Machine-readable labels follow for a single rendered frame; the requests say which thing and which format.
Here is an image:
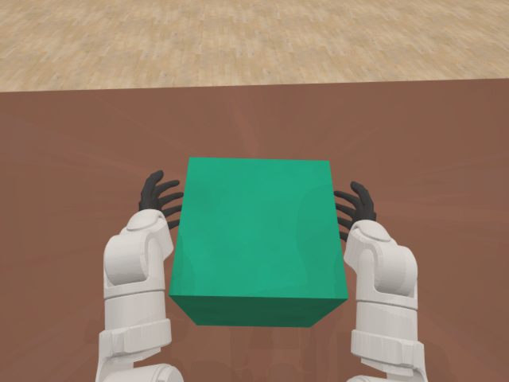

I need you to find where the robot right forearm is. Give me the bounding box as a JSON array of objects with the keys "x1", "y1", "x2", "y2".
[{"x1": 344, "y1": 220, "x2": 428, "y2": 382}]

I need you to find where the right robot hand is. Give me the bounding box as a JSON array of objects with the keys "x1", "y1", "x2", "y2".
[{"x1": 334, "y1": 181, "x2": 376, "y2": 243}]

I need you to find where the robot left forearm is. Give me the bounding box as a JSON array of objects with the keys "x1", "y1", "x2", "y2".
[{"x1": 95, "y1": 209, "x2": 173, "y2": 382}]

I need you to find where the carton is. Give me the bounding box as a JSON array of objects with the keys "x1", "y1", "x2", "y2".
[{"x1": 169, "y1": 157, "x2": 348, "y2": 328}]

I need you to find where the left robot hand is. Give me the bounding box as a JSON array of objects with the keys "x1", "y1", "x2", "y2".
[{"x1": 138, "y1": 170, "x2": 184, "y2": 230}]

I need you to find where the left robot upper arm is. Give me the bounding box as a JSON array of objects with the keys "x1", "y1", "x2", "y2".
[{"x1": 103, "y1": 364, "x2": 184, "y2": 382}]

